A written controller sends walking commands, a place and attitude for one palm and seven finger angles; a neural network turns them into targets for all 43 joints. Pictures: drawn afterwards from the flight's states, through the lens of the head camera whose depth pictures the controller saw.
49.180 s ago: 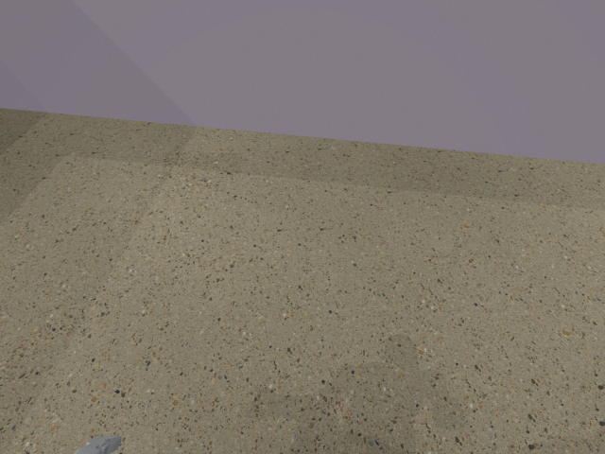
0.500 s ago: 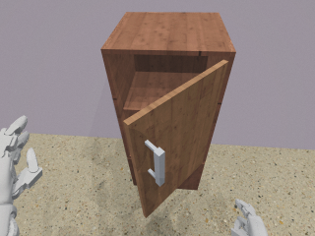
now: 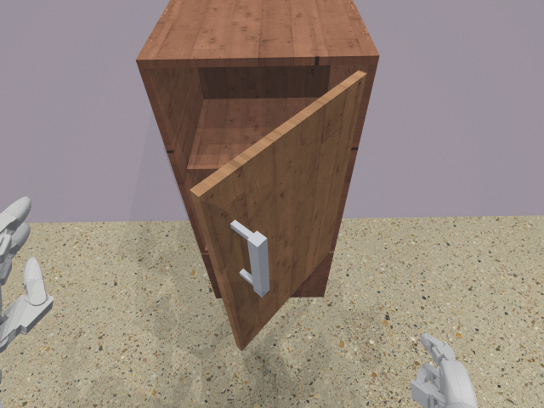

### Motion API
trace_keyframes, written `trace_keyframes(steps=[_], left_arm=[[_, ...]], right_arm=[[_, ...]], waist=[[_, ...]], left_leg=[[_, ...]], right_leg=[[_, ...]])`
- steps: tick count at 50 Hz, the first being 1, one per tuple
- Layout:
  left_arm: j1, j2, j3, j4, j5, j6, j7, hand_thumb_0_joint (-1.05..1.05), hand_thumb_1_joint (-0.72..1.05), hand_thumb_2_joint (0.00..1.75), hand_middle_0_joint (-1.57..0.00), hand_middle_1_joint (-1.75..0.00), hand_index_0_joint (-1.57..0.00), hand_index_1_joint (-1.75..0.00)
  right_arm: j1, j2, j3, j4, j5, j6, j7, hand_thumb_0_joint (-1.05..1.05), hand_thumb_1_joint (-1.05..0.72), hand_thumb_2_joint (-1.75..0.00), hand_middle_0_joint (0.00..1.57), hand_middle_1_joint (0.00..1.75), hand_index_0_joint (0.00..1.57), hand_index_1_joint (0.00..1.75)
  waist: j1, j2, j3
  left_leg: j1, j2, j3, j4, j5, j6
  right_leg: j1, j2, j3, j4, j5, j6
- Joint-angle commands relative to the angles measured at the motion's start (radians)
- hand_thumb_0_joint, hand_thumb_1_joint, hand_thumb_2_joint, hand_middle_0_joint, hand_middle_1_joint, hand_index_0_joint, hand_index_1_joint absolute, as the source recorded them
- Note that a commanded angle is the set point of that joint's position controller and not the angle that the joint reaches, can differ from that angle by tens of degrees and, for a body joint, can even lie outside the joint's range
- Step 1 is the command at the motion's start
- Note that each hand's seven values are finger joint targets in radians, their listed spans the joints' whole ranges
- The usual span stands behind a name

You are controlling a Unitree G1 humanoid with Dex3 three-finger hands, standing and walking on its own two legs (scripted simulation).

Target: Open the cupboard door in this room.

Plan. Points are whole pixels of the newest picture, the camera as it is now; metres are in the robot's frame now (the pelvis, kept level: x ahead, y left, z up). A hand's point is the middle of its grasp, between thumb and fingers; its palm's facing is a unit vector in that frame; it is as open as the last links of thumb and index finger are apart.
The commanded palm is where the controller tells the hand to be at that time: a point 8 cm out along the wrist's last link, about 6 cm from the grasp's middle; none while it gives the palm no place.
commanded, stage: step back with the hand held close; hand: left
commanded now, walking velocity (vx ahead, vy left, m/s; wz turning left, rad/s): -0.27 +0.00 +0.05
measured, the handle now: (250, 260) +0.34 +0.06 +0.01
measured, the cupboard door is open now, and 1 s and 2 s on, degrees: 48 48 48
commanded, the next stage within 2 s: stop stepping back and stand still in 0.82 s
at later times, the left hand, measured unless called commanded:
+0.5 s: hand out of the picture +0.10 +0.29 +0.15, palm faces +0.50 -0.74 -0.45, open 7.4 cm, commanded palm +0.04 +0.32 +0.17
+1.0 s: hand out of the picture +0.03 +0.24 +0.16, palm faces +0.32 -0.82 -0.48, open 7.4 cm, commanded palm -0.04 +0.30 +0.17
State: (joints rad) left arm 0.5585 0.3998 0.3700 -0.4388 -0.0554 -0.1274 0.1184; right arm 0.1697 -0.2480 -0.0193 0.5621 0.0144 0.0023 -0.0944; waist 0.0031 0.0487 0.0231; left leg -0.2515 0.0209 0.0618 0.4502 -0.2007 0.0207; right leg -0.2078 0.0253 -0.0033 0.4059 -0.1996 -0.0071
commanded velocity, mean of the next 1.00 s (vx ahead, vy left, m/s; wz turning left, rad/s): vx -0.28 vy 0.01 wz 0.00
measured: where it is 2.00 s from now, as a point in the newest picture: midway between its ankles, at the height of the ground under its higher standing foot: outside the picture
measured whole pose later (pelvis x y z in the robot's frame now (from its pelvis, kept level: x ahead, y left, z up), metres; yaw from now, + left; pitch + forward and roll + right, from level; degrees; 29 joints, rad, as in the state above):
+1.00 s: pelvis -0.19 +0.00 -0.02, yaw -2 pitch +3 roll -3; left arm 0.54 0.48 0.43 -0.59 -0.08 -0.24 0.13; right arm 0.11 -0.17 0.02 0.63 -0.02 -0.10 -0.05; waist 0.00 0.01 0.04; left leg -0.56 0.07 0.04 0.46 -0.05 0.00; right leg -0.09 0.07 -0.01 0.43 -0.39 -0.02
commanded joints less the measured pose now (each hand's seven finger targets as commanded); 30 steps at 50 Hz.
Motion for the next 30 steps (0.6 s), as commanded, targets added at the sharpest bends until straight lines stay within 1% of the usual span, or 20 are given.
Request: trace_keyframes(steps=[1, 4, 6, 7, 10, 14, 16, 17, 18, 20, 21, 22, 23, 24, 25, 26, 27, 28, 29, 30], left_arm=[[-0.008, 0.219, 0.182, -0.248, 0.003, -0.08, 0.041, 0.0, 0.9, 0.9, -0.2, -0.3, -0.2, -0.3], [0.002, 0.204, 0.173, -0.258, 0.007, -0.091, 0.048, 0.0, 0.9, 0.9, -0.2, -0.3, -0.2, -0.3], [-0.003, 0.198, 0.171, -0.261, 0.012, -0.098, 0.052, 0.0, 0.9, 0.9, -0.2, -0.3, -0.2, -0.3], [0.001, 0.195, 0.175, -0.256, 0.014, -0.104, 0.054, 0.0, 0.9, 0.9, -0.2, -0.3, -0.2, -0.3], [-0.018, 0.184, 0.177, -0.268, 0.029, -0.123, 0.057, 0.0, 0.9, 0.9, -0.2, -0.3, -0.2, -0.3], [-0.043, 0.171, 0.192, -0.266, 0.049, -0.141, 0.059, 0.0, 0.9, 0.9, -0.2, -0.3, -0.2, -0.3], [-0.057, 0.189, 0.213, -0.276, 0.054, -0.147, 0.059, 0.0, 0.9, 0.9, -0.2, -0.3, -0.2, -0.3], [-0.054, 0.18, 0.207, -0.277, 0.053, -0.15, 0.056, 0.0, 0.9, 0.9, -0.2, -0.3, -0.2, -0.3], [-0.036, 0.179, 0.207, -0.269, 0.046, -0.152, 0.055, 0.0, 0.9, 0.9, -0.2, -0.3, -0.2, -0.3], [-0.065, 0.177, 0.193, -0.31, 0.039, -0.156, 0.053, 0.0, 0.9, 0.9, -0.2, -0.3, -0.2, -0.3], [-0.069, 0.195, 0.197, -0.313, 0.034, -0.154, 0.059, 0.0, 0.9, 0.9, -0.2, -0.3, -0.2, -0.3], [-0.074, 0.174, 0.167, -0.31, 0.029, -0.152, 0.065, 0.0, 0.9, 0.9, -0.2, -0.3, -0.2, -0.3], [-0.086, 0.178, 0.157, -0.309, 0.03, -0.15, 0.072, 0.0, 0.9, 0.9, -0.2, -0.3, -0.2, -0.3], [-0.097, 0.184, 0.158, -0.311, 0.031, -0.149, 0.078, 0.0, 0.9, 0.9, -0.2, -0.3, -0.2, -0.3], [-0.106, 0.197, 0.172, -0.303, 0.031, -0.145, 0.082, 0.0, 0.9, 0.9, -0.2, -0.3, -0.2, -0.3], [-0.107, 0.203, 0.174, -0.296, 0.03, -0.143, 0.083, 0.0, 0.9, 0.9, -0.2, -0.3, -0.2, -0.3], [-0.107, 0.206, 0.182, -0.32, 0.03, -0.145, 0.082, 0.0, 0.9, 0.9, -0.2, -0.3, -0.2, -0.3], [-0.112, 0.206, 0.189, -0.348, 0.032, -0.156, 0.08, 0.0, 0.9, 0.9, -0.2, -0.3, -0.2, -0.3], [-0.083, 0.219, 0.234, -0.337, 0.039, -0.17, 0.076, 0.0, 0.9, 0.9, -0.2, -0.3, -0.2, -0.3], [-0.079, 0.211, 0.243, -0.339, 0.043, -0.175, 0.07, 0.0, 0.9, 0.9, -0.2, -0.3, -0.2, -0.3]], right_arm=[[-0.091, -0.102, -0.037, -0.172, 0.002, -0.047, -0.008, 0.0, -0.9, -0.9, 0.2, 0.3, 0.2, 0.3], [-0.081, -0.102, -0.036, -0.178, 0.003, -0.056, -0.007, 0.0, -0.9, -0.9, 0.2, 0.3, 0.2, 0.3], [-0.076, -0.11, -0.037, -0.178, 0.002, -0.063, -0.006, 0.0, -0.9, -0.9, 0.2, 0.3, 0.2, 0.3], [-0.075, -0.107, -0.036, -0.178, 0.002, -0.068, -0.006, 0.0, -0.9, -0.9, 0.2, 0.3, 0.2, 0.3], [-0.064, -0.117, -0.037, -0.184, 0.002, -0.089, -0.003, 0.0, -0.9, -0.9, 0.2, 0.3, 0.2, 0.3], [-0.057, -0.12, -0.04, -0.179, -0.004, -0.12, -0.004, 0.0, -0.9, -0.9, 0.2, 0.3, 0.2, 0.3], [-0.053, -0.118, -0.042, -0.175, -0.007, -0.132, -0.003, 0.0, -0.9, -0.9, 0.2, 0.3, 0.2, 0.3], [-0.052, -0.11, -0.041, -0.173, -0.009, -0.138, -0.002, 0.0, -0.9, -0.9, 0.2, 0.3, 0.2, 0.3], [-0.04, -0.103, -0.041, -0.168, -0.008, -0.143, 0.001, 0.0, -0.9, -0.9, 0.2, 0.3, 0.2, 0.3], [-0.028, -0.101, -0.046, -0.156, -0.01, -0.149, 0.008, 0.0, -0.9, -0.9, 0.2, 0.3, 0.2, 0.3], [-0.02, -0.101, -0.049, -0.137, -0.015, -0.146, 0.008, 0.0, -0.9, -0.9, 0.2, 0.3, 0.2, 0.3], [-0.007, -0.086, -0.044, -0.117, -0.016, -0.144, 0.014, 0.0, -0.9, -0.9, 0.2, 0.3, 0.2, 0.3], [-0.008, -0.08, -0.041, -0.101, -0.018, -0.139, 0.019, 0.0, -0.9, -0.9, 0.2, 0.3, 0.2, 0.3], [-0.015, -0.071, -0.038, -0.096, -0.017, -0.135, 0.021, 0.0, -0.9, -0.9, 0.2, 0.3, 0.2, 0.3], [-0.021, -0.068, -0.034, -0.093, -0.017, -0.13, 0.02, 0.0, -0.9, -0.9, 0.2, 0.3, 0.2, 0.3], [-0.044, -0.07, -0.033, -0.089, -0.017, -0.127, 0.012, 0.0, -0.9, -0.9, 0.2, 0.3, 0.2, 0.3], [-0.046, -0.087, -0.032, -0.1, -0.018, -0.126, 0.007, 0.0, -0.9, -0.9, 0.2, 0.3, 0.2, 0.3], [-0.064, -0.105, -0.032, -0.115, -0.017, -0.133, 0.002, 0.0, -0.9, -0.9, 0.2, 0.3, 0.2, 0.3], [-0.075, -0.108, -0.035, -0.117, -0.018, -0.145, 0.0, 0.0, -0.9, -0.9, 0.2, 0.3, 0.2, 0.3], [-0.061, -0.101, -0.044, -0.12, -0.029, -0.157, 0.001, 0.0, -0.9, -0.9, 0.2, 0.3, 0.2, 0.3]], waist=[[0.012, -0.002, -0.184], [0.008, 0.012, -0.148], [0.006, 0.033, -0.119], [0.004, 0.023, -0.106], [0.002, 0.063, -0.073], [0.006, 0.124, -0.07], [0.009, 0.122, -0.079], [0.006, 0.098, -0.069], [0.001, 0.058, -0.069], [-0.008, -0.061, -0.083], [-0.012, -0.118, -0.077], [-0.019, -0.174, -0.086], [-0.023, -0.202, -0.108], [-0.026, -0.213, -0.12], [-0.025, -0.217, -0.108], [-0.029, -0.148, -0.072], [-0.021, -0.041, -0.049], [-0.011, 0.104, -0.05], [-0.002, 0.252, -0.115], [-0.007, 0.287, -0.136]], left_leg=[[0.043, 0.052, -0.073, -0.029, 0.219, 0.013], [-0.022, 0.066, -0.091, -0.054, 0.114, 0.022], [-0.101, 0.074, -0.117, -0.086, -0.022, 0.029], [-0.142, 0.083, -0.126, -0.105, -0.089, 0.034], [-0.296, 0.109, -0.167, -0.154, -0.32, 0.058], [-0.484, 0.174, -0.241, -0.229, -0.515, 0.094], [-0.518, 0.184, -0.262, -0.219, -0.529, 0.104], [-0.521, 0.177, -0.252, -0.196, -0.525, 0.101], [-0.456, 0.141, -0.226, -0.141, -0.455, 0.084], [-0.318, 0.054, -0.141, 0.017, -0.419, 0.041], [-0.189, 0.008, -0.099, 0.152, -0.339, 0.012], [-0.076, -0.022, -0.075, 0.289, -0.239, -0.011], [-0.019, -0.03, -0.068, 0.366, -0.183, -0.018], [0.002, -0.029, -0.068, 0.377, -0.156, -0.017], [0.008, -0.019, -0.078, 0.31, -0.159, -0.015], [0.002, -0.008, -0.088, 0.194, -0.143, -0.009], [-0.058, 0.036, -0.153, 0.039, -0.152, 0.011], [-0.17, 0.118, -0.247, -0.084, -0.145, 0.043], [-0.346, 0.252, -0.384, -0.26, -0.377, 0.09], [-0.465, 0.333, -0.478, -0.382, -0.557, 0.139]], right_leg=[[0.056, -0.086, 0.057, -0.008, 0.306, 0.011], [0.039, -0.07, 0.063, 0.007, 0.199, 0.012], [0.051, -0.061, 0.062, 0.013, 0.106, 0.01], [0.059, -0.057, 0.062, 0.026, 0.073, 0.011], [0.108, -0.035, 0.06, 0.088, -0.025, 0.016], [0.218, 0.008, 0.032, 0.255, -0.038, 0.027], [0.239, 0.02, 0.041, 0.295, -0.018, 0.024], [0.224, 0.015, 0.055, 0.284, -0.026, 0.019], [0.158, -0.003, 0.088, 0.222, -0.007, 0.001], [-0.024, -0.07, 0.198, 0.053, -0.182, -0.032], [-0.184, -0.139, 0.28, -0.064, -0.283, -0.068], [-0.296, -0.218, 0.331, -0.126, -0.284, -0.106], [-0.331, -0.265, 0.336, -0.136, -0.218, -0.127], [-0.325, -0.274, 0.305, -0.117, -0.12, -0.127], [-0.318, -0.257, 0.261, -0.088, -0.068, -0.111], [-0.321, -0.219, 0.228, -0.05, -0.061, -0.085], [-0.278, -0.136, 0.169, 0.021, -0.077, -0.042], [-0.174, -0.042, 0.1, 0.132, -0.062, 0.004], [0.031, 0.034, 0.026, 0.38, -0.114, 0.028], [0.119, 0.078, 0.031, 0.63, -0.207, 0.034]])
